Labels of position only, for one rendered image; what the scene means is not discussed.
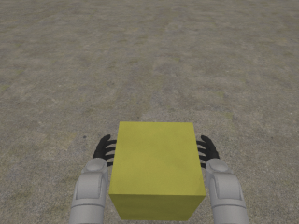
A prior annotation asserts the right robot hand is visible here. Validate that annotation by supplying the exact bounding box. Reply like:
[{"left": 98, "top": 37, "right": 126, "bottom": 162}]
[{"left": 196, "top": 135, "right": 220, "bottom": 169}]

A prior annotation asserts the carton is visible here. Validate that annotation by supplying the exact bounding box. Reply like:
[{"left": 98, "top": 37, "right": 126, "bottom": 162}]
[{"left": 108, "top": 121, "right": 206, "bottom": 221}]

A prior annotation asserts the left robot hand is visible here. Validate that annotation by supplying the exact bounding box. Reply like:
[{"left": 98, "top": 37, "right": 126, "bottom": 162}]
[{"left": 93, "top": 134, "right": 117, "bottom": 167}]

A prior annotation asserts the robot left forearm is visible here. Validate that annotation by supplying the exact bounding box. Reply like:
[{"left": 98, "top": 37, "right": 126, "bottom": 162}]
[{"left": 68, "top": 158, "right": 108, "bottom": 224}]

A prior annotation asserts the robot right forearm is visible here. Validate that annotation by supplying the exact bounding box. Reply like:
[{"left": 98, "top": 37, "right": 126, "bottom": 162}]
[{"left": 205, "top": 158, "right": 249, "bottom": 224}]

